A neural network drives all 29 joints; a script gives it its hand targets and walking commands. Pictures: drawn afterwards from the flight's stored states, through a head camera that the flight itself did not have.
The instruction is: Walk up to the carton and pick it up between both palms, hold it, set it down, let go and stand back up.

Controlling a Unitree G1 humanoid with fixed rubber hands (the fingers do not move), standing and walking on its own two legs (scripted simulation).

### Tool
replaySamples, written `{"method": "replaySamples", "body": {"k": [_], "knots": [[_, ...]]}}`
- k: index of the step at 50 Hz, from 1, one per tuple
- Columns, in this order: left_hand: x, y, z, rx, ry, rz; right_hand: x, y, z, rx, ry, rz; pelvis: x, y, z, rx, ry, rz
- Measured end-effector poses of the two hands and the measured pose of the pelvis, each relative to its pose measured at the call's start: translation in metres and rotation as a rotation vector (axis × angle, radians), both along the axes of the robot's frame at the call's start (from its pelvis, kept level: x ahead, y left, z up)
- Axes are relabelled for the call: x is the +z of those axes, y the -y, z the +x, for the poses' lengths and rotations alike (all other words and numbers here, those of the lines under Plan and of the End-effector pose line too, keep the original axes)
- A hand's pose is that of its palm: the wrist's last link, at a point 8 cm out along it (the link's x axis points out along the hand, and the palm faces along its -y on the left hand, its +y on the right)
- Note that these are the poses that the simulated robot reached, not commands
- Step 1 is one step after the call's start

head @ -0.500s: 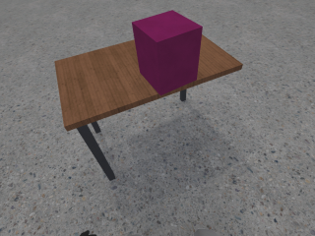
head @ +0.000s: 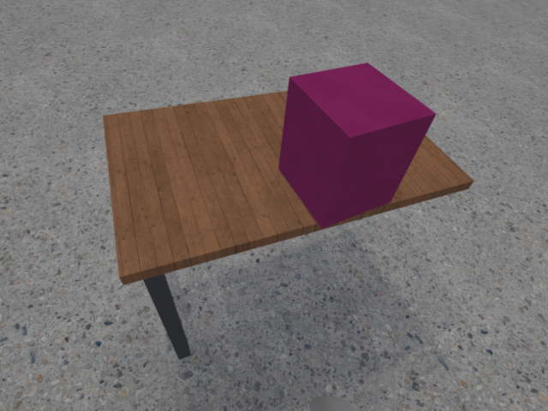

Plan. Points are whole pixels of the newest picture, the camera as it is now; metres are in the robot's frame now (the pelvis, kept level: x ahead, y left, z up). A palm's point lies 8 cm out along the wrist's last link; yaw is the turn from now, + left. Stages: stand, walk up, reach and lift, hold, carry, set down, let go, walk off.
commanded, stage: walk up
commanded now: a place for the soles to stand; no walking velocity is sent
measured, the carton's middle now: (344, 145) +0.64 -0.16 +0.02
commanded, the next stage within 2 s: none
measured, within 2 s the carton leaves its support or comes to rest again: neither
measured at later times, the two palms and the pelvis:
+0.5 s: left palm (170, 360) +0.23 +0.17 -0.11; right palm (447, 401) +0.16 -0.29 -0.14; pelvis +0.11 -0.05 +0.00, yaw -1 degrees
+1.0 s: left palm (139, 394) +0.18 +0.21 -0.11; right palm (438, 365) +0.21 -0.28 -0.11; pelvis +0.12 -0.04 +0.02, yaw +1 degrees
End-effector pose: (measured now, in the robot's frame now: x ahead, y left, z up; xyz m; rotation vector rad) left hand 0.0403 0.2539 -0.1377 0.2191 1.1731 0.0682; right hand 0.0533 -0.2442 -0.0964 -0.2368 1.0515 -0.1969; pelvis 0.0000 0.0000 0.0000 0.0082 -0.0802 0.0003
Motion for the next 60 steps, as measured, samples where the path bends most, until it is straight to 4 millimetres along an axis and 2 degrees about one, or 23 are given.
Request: {"method": "replaySamples", "body": {"k": [5, 9, 12, 15, 17, 21, 26, 29, 35, 40, 47, 54, 57, 60], "knots": [[0.022, 0.004, 0.074, -0.074, 0.063, 0.012, 0.010, 0.011, -0.023, -0.073, -0.100, -0.019, 0.015, 0.001, 0.030, -0.018, -0.012, 0.009], [0.032, 0.016, 0.123, -0.108, 0.086, 0.016, 0.009, 0.016, -0.023, -0.107, -0.148, -0.010, 0.019, 0.009, 0.054, -0.029, -0.021, 0.016], [0.035, 0.034, 0.156, -0.122, 0.114, 0.008, 0.001, 0.021, -0.008, -0.109, -0.162, 0.017, 0.017, 0.019, 0.073, -0.038, -0.023, 0.021], [0.030, 0.057, 0.183, -0.126, 0.144, 0.002, -0.017, 0.031, 0.020, -0.090, -0.152, 0.052, 0.006, 0.033, 0.092, -0.047, -0.022, 0.026], [0.025, 0.072, 0.192, -0.116, 0.147, -0.001, -0.030, 0.039, 0.043, -0.070, -0.141, 0.069, 0.000, 0.040, 0.100, -0.057, -0.020, -0.007], [0.023, 0.087, 0.194, -0.043, 0.147, -0.013, -0.040, 0.046, 0.082, -0.026, -0.122, 0.076, -0.005, 0.047, 0.106, -0.043, -0.010, -0.014], [0.023, 0.079, 0.185, 0.006, 0.133, 0.006, -0.038, 0.045, 0.116, 0.026, -0.091, 0.059, -0.005, 0.045, 0.107, -0.011, -0.016, -0.018], [0.018, 0.065, 0.182, 0.014, 0.120, 0.015, -0.035, 0.042, 0.120, 0.031, -0.076, 0.054, -0.006, 0.042, 0.105, -0.003, -0.008, -0.007], [0.021, 0.050, 0.170, 0.038, 0.090, 0.011, -0.018, 0.040, 0.123, 0.018, -0.083, 0.052, 0.005, 0.040, 0.111, -0.004, -0.020, -0.008], [0.023, 0.045, 0.157, 0.052, 0.056, 0.015, -0.010, 0.039, 0.139, 0.051, -0.069, 0.054, 0.012, 0.040, 0.116, 0.007, -0.031, -0.008], [0.027, 0.045, 0.142, 0.066, 0.012, 0.029, -0.010, 0.035, 0.157, 0.081, -0.055, 0.073, 0.016, 0.042, 0.121, 0.019, -0.035, -0.007], [0.030, 0.044, 0.139, 0.052, -0.022, 0.056, -0.012, 0.040, 0.157, 0.088, -0.066, 0.058, 0.017, 0.048, 0.125, 0.044, -0.045, 0.001], [0.030, 0.040, 0.155, 0.034, -0.005, 0.095, -0.009, 0.063, 0.137, 0.064, -0.111, -0.020, 0.014, 0.064, 0.125, 0.089, -0.053, 0.015], [0.029, 0.049, 0.177, 0.042, 0.052, 0.107, -0.004, 0.097, 0.115, 0.045, -0.191, -0.090, 0.011, 0.085, 0.127, 0.113, -0.058, 0.039]]}}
